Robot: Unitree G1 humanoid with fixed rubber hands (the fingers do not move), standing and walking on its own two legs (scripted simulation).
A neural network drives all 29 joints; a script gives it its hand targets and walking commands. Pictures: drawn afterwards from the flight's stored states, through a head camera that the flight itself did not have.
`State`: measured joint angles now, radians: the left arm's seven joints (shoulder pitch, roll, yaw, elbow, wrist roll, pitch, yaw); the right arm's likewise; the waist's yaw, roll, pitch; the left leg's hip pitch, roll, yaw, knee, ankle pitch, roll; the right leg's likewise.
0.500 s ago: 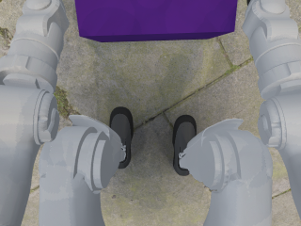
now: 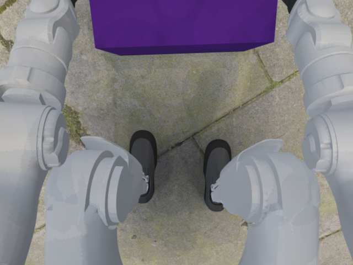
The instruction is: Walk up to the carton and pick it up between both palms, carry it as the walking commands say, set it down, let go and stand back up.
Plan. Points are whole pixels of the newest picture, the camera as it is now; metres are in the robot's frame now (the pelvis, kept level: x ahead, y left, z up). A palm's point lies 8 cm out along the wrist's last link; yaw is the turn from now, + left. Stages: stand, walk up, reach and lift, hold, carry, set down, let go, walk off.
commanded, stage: reach and lift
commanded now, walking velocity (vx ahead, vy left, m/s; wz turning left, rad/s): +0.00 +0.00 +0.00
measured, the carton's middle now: out of the picture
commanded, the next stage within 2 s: none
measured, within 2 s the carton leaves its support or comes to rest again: leaves its support in 0.22 s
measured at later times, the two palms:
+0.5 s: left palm out of the picture +0.53 +0.20 -0.11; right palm out of the picture +0.54 -0.18 -0.11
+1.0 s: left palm out of the picture +0.53 +0.21 -0.07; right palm out of the picture +0.54 -0.18 -0.07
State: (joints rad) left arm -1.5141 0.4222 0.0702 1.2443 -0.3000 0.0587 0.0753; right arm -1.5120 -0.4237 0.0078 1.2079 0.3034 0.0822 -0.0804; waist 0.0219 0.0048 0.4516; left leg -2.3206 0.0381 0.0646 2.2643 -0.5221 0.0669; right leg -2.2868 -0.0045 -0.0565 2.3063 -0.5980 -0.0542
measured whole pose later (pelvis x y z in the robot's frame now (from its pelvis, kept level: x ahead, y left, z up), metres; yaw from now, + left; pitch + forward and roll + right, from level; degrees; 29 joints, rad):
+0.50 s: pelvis -0.01 +0.00 +0.03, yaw +0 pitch +34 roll +0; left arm -1.46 0.39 0.03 1.19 -0.30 0.11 0.16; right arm -1.48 -0.40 0.02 1.18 0.28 0.13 -0.15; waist 0.03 -0.01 0.34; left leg -2.28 0.03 0.05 2.17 -0.49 0.05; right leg -2.25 0.01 -0.05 2.21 -0.56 -0.05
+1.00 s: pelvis +0.00 +0.00 +0.05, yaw +0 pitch +40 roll +0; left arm -1.29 0.32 0.18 0.98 -0.17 0.21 0.15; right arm -1.31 -0.35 -0.13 0.99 0.16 0.22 -0.13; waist 0.03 0.00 0.14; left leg -2.28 0.02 0.05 2.08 -0.50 0.05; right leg -2.25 0.01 -0.04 2.12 -0.57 -0.03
